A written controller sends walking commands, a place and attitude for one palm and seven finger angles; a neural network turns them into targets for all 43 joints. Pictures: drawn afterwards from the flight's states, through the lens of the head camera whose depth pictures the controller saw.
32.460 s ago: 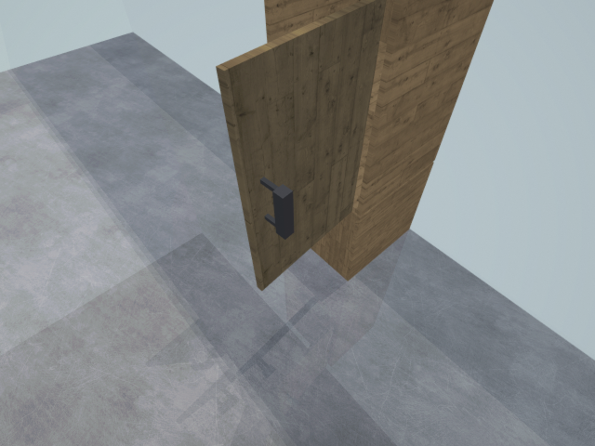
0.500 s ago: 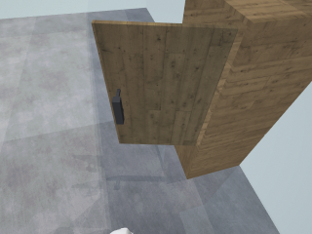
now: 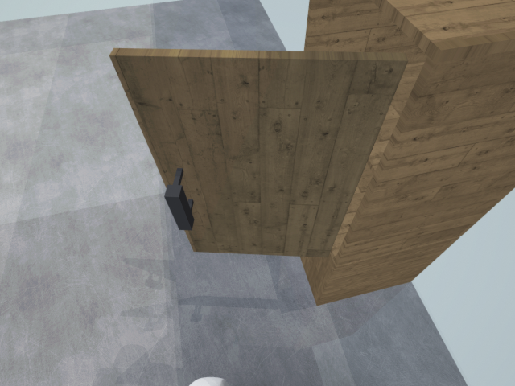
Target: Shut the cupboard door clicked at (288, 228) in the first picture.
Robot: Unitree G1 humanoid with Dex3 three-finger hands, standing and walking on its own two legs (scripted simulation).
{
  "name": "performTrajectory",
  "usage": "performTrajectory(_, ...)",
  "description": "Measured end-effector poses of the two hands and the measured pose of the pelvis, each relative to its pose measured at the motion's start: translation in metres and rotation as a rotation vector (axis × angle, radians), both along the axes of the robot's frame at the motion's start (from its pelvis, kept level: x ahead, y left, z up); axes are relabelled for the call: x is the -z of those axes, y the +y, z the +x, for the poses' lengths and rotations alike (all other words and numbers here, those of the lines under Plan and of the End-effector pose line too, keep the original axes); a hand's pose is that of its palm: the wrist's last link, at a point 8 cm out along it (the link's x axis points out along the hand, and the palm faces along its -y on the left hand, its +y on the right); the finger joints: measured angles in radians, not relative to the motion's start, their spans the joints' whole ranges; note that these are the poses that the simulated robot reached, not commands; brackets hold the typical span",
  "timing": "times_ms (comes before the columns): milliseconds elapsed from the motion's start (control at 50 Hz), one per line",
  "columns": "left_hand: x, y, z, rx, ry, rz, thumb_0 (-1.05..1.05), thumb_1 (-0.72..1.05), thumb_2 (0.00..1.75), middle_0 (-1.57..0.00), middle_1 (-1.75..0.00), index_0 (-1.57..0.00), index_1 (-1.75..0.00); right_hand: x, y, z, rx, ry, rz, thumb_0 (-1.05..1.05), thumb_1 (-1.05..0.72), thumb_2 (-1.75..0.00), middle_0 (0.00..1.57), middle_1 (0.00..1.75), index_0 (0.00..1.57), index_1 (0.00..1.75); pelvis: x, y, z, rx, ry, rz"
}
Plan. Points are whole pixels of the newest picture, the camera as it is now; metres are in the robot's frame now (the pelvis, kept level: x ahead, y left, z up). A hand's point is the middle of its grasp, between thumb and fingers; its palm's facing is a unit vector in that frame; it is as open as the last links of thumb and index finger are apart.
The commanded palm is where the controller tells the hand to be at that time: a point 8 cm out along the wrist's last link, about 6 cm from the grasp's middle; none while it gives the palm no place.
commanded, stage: come to a stop and stand still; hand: left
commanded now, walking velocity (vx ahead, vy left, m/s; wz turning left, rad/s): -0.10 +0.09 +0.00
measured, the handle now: (182, 199) +0.44 +0.18 -0.03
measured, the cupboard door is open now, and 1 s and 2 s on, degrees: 73 73 73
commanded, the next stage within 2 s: look again from close up in 0.84 s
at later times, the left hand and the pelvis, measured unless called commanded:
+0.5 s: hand out of the picture +0.04 +0.23 -0.17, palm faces +0.02 -0.97 -0.24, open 7.4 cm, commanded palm none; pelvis -0.01 +0.03 +0.00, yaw -1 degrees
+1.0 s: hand out of the picture +0.02 +0.21 -0.16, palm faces -0.03 -0.97 -0.26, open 7.4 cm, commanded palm none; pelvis -0.02 +0.02 +0.00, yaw -1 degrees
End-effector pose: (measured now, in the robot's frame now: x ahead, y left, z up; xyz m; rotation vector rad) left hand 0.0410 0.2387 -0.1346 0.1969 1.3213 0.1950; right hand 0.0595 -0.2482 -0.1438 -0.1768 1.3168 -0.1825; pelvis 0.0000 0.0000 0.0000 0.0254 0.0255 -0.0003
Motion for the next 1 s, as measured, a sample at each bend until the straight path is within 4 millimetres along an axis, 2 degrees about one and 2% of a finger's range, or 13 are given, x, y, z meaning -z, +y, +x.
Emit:
performTrajectory(100, -0.001, 0.014, 0.004, -0.018, -0.013, 0.0, 0.0, 0.91, 0.9, -0.2, -0.3, -0.2, -0.3, -0.01, 0.004, 0.016, -0.032, -0.018, -0.028, 0.01, -0.91, -0.9, 0.2, 0.3, 0.2, 0.3, -0.003, 0.011, 0.001, -0.009, 0.003, 0.002)
performTrajectory(200, 0.017, 0.04, 0.002, -0.036, -0.01, -0.012, 0.0, 0.9, 0.9, -0.2, -0.3, -0.2, -0.3, -0.012, 0.021, 0.026, -0.064, -0.069, -0.058, 0.01, -0.91, -0.9, 0.2, 0.3, 0.2, 0.3, 0.008, 0.03, 0.003, -0.017, -0.007, -0.028)
performTrajectory(300, 0.016, 0.052, -0.001, -0.041, 0.013, -0.014, 0.0, 0.91, 0.9, -0.2, -0.3, -0.2, -0.3, -0.019, 0.044, 0.018, -0.083, -0.067, -0.05, 0.01, -0.91, -0.9, 0.2, 0.3, 0.2, 0.3, 0.001, 0.035, 0.0, -0.014, -0.015, -0.029)
performTrajectory(400, 0.006, 0.047, -0.002, -0.025, 0.0, -0.023, 0.0, 0.91, 0.9, -0.2, -0.3, -0.2, -0.29, -0.014, 0.059, 0.001, -0.069, -0.042, 0.0, 0.01, -0.91, -0.9, 0.2, 0.3, 0.21, 0.3, -0.004, 0.036, -0.004, -0.012, -0.016, -0.032)
performTrajectory(500, 0.004, 0.034, -0.009, 0.01, -0.005, -0.009, 0.0, 0.91, 0.9, -0.2, -0.3, -0.2, -0.29, -0.001, 0.055, -0.016, -0.013, -0.03, 0.04, 0.01, -0.92, -0.9, 0.21, 0.3, 0.21, 0.3, 0.0, 0.032, -0.008, 0.009, -0.017, -0.014)
performTrajectory(660, -0.003, 0.019, -0.017, 0.057, -0.05, -0.004, 0.0, 0.91, 0.9, -0.2, -0.3, -0.2, -0.3, 0.006, 0.046, -0.039, -0.004, -0.07, 0.058, 0.01, -0.91, -0.9, 0.2, 0.3, 0.2, 0.3, 0.003, 0.029, -0.016, 0.009, -0.039, -0.019)
performTrajectory(880, -0.006, 0.02, -0.023, 0.079, -0.036, 0.003, 0.0, 0.91, 0.9, -0.2, -0.3, -0.2, -0.3, 0.003, 0.036, -0.068, -0.005, -0.002, 0.055, 0.01, -0.91, -0.9, 0.2, 0.3, 0.2, 0.3, -0.001, 0.021, -0.021, 0.016, -0.032, -0.01)
performTrajectory(1000, -0.004, 0.023, -0.025, 0.069, -0.012, 0.003, 0.0, 0.91, 0.9, -0.2, -0.3, -0.2, -0.3, -0.001, 0.027, -0.073, -0.008, 0.037, 0.028, 0.01, -0.91, -0.9, 0.2, 0.3, 0.2, 0.3, -0.002, 0.018, -0.017, 0.016, -0.03, -0.011)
